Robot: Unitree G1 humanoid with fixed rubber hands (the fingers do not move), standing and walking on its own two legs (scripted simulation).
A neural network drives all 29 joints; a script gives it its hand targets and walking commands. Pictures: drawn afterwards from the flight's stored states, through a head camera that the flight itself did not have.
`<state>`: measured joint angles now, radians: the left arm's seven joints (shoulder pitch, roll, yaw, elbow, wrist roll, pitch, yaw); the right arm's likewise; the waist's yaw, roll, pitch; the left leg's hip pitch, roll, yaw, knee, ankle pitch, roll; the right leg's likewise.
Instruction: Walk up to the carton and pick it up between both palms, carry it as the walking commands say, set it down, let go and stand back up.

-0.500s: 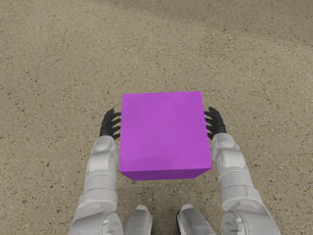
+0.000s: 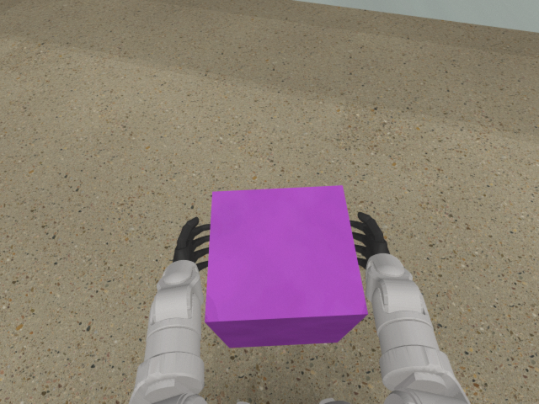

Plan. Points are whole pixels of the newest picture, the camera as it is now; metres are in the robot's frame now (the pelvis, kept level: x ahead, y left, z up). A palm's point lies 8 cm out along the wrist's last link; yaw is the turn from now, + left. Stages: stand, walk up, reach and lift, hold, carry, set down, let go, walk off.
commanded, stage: reach and lift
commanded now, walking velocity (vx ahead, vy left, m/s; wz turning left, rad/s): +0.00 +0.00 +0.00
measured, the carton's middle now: (280, 274) +0.33 +0.00 -0.08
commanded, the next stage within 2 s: hold in 1.54 s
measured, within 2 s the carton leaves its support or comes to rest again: neither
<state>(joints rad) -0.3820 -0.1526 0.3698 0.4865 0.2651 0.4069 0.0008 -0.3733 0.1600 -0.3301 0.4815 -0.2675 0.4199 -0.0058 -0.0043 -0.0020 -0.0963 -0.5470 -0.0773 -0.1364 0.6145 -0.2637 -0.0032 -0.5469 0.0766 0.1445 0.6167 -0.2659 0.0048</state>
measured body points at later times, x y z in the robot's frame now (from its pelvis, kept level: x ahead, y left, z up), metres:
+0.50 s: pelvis +0.00 +0.00 +0.02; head -0.02 -0.01 +0.47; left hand +0.31 +0.15 +0.04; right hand +0.31 -0.15 +0.04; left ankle +0.02 +0.12 -0.72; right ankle +0.02 -0.12 -0.72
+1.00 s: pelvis +0.00 +0.00 +0.02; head -0.04 +0.00 +0.47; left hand +0.31 +0.16 +0.06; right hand +0.31 -0.15 +0.06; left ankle +0.02 +0.12 -0.72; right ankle +0.02 -0.12 -0.72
